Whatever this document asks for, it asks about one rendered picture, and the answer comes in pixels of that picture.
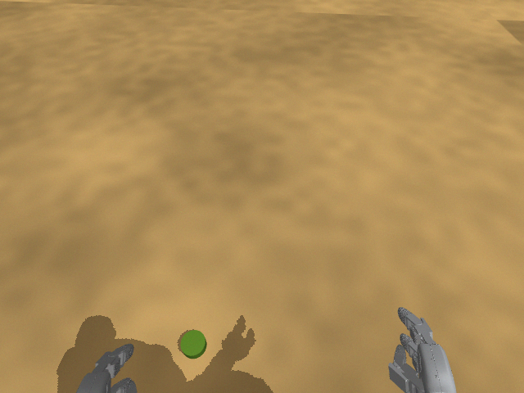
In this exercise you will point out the left robot hand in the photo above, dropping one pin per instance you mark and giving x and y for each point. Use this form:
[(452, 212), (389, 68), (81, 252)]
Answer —
[(99, 380)]

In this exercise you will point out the right robot hand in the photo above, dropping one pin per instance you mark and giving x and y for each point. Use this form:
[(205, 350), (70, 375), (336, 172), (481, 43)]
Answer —
[(429, 360)]

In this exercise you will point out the tin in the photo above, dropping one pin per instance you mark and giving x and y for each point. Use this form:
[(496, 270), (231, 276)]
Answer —
[(193, 344)]

